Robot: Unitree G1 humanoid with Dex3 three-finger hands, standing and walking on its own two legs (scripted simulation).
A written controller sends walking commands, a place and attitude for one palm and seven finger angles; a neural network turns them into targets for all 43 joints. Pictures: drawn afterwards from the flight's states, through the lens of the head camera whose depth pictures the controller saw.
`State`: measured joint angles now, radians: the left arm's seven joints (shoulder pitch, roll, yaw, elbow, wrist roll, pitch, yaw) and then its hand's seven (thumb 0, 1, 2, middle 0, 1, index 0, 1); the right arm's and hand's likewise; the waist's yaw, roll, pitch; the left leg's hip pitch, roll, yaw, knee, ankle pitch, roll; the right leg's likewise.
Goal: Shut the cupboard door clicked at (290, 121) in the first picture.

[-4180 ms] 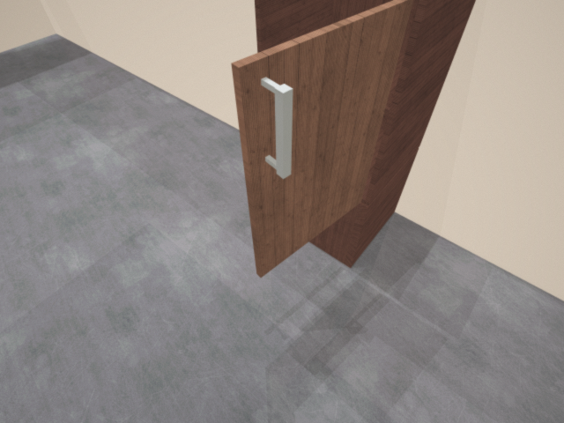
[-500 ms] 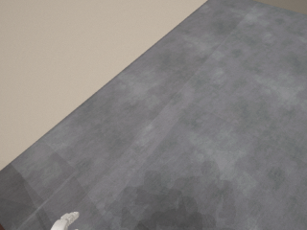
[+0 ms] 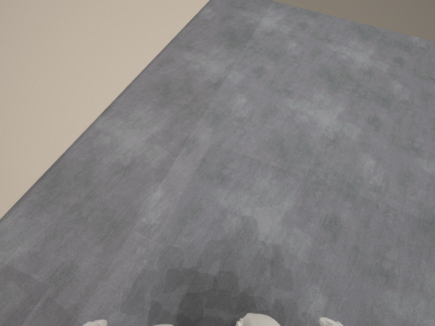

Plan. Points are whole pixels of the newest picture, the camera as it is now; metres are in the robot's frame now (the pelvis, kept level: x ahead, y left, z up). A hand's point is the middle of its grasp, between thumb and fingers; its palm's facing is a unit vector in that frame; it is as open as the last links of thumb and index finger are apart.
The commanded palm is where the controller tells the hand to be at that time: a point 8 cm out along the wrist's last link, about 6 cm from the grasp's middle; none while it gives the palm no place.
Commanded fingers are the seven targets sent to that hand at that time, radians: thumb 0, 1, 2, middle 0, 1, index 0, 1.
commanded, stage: walk around to get in front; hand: left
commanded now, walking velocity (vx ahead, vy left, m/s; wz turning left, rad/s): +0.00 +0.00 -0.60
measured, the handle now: out of the picture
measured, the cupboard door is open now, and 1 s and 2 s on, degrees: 80 80 80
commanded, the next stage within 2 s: walk to a spot facing it in 1.36 s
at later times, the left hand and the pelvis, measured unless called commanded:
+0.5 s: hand (158, 308) +0.16 +0.13 -0.17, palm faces -0.26 -0.95 -0.18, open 7.4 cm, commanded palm none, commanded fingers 0.00 0.90 0.90 -0.20 -0.30 -0.20 -0.30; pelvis +0.10 -0.05 +0.00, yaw -18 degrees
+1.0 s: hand (263, 169) +0.53 -0.10 -0.15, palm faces -0.62 -0.75 -0.22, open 7.4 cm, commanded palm none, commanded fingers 0.00 0.90 0.90 -0.20 -0.30 -0.20 -0.30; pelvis +0.28 -0.15 -0.01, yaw -34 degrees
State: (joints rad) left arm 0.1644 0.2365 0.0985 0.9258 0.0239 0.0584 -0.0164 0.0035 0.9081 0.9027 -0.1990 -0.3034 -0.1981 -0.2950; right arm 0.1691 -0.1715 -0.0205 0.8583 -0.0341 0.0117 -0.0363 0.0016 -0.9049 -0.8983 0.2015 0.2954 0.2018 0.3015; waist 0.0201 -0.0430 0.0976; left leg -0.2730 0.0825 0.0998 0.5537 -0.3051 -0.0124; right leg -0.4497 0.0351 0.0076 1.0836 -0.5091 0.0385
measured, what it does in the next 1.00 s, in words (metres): walks ahead, turning right: right foot, then left foot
